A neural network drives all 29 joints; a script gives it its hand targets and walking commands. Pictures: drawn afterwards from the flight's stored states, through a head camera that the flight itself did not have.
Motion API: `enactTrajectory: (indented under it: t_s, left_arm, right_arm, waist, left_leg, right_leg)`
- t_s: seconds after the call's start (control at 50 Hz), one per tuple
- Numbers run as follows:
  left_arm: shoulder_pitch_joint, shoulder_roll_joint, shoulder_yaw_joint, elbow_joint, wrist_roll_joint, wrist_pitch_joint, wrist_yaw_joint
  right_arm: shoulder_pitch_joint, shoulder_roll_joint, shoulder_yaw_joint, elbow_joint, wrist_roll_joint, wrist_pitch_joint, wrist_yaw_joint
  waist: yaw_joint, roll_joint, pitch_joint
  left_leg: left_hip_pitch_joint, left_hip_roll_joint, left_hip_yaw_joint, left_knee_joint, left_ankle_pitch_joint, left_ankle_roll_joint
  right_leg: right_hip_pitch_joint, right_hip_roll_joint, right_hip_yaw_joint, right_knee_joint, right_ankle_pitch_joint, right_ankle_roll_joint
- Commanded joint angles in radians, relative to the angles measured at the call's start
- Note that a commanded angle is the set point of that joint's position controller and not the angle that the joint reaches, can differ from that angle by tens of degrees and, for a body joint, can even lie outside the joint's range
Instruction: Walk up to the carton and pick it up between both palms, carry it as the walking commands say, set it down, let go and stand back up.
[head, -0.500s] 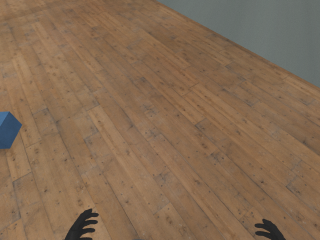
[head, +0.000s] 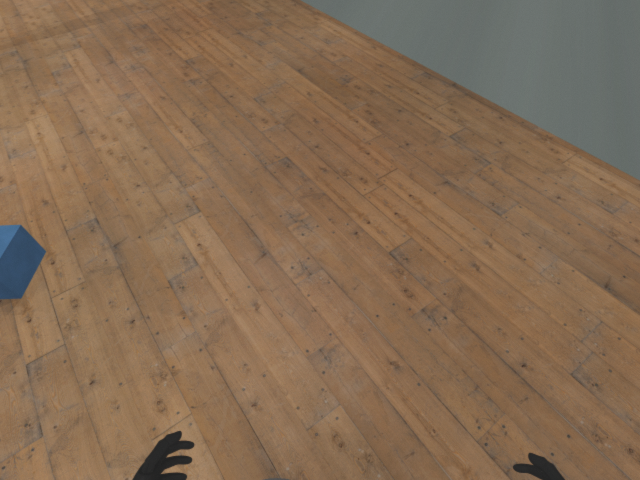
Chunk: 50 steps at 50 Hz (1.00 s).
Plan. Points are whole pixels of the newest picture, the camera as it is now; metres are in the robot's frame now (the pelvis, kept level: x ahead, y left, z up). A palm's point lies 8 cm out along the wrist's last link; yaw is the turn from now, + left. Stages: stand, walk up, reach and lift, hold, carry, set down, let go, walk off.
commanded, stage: stand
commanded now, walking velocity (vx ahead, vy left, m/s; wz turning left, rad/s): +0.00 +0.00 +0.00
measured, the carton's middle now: out of the picture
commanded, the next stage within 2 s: walk up in 1.22 s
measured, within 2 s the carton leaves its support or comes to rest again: neither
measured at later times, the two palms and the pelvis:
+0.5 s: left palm out of the picture +0.09 +0.26 -0.11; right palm out of the picture +0.08 -0.27 -0.11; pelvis -0.01 +0.00 +0.00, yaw +0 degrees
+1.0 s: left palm out of the picture +0.07 +0.26 -0.10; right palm out of the picture +0.06 -0.27 -0.11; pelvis -0.01 +0.00 +0.01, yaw +0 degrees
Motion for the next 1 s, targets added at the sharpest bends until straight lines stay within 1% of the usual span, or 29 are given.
enactTrajectory:
  t_s: [0.0,0.3,0.46,0.52,0.76,0.98]
  left_arm:
    - [-0.069,0.256,0.081,-0.007,-0.015,-0.042,0.01]
    - [-0.076,0.257,0.074,0.039,-0.016,-0.041,0.01]
    - [-0.078,0.256,0.07,0.063,-0.018,-0.042,0.01]
    - [-0.079,0.257,0.069,0.071,-0.018,-0.042,0.01]
    - [-0.08,0.251,0.063,0.108,-0.02,-0.042,0.009]
    - [-0.079,0.252,0.058,0.143,-0.022,-0.042,0.008]
  right_arm:
    - [-0.077,-0.241,-0.065,-0.034,-0.019,-0.045,-0.007]
    - [-0.086,-0.242,-0.06,0.014,-0.016,-0.043,-0.006]
    - [-0.084,-0.24,-0.057,0.038,-0.014,-0.043,-0.006]
    - [-0.083,-0.239,-0.055,0.047,-0.014,-0.043,-0.006]
    - [-0.086,-0.24,-0.051,0.084,-0.013,-0.043,-0.004]
    - [-0.086,-0.24,-0.047,0.118,-0.011,-0.042,-0.002]
  waist:
    - [-0.001,-0.012,-0.072]
    - [0.001,-0.015,-0.054]
    - [0.0,-0.023,-0.067]
    - [0.0,-0.018,-0.069]
    - [0.001,-0.019,-0.062]
    - [0.0,-0.02,-0.056]
  left_leg:
    - [0.037,0.085,-0.12,-0.175,0.186,0.063]
    - [0.037,0.087,-0.129,-0.207,0.155,0.06]
    - [0.054,0.087,-0.126,-0.213,0.175,0.056]
    - [0.059,0.089,-0.126,-0.221,0.179,0.055]
    - [0.069,0.095,-0.131,-0.266,0.161,0.05]
    - [0.094,0.099,-0.129,-0.304,0.177,0.043]
  right_leg:
    - [0.059,-0.089,0.09,-0.158,0.176,-0.072]
    - [0.057,-0.093,0.1,-0.188,0.148,-0.068]
    - [0.068,-0.099,0.105,-0.203,0.168,-0.067]
    - [0.071,-0.099,0.106,-0.209,0.172,-0.065]
    - [0.088,-0.1,0.104,-0.247,0.152,-0.058]
    - [0.106,-0.105,0.106,-0.288,0.161,-0.05]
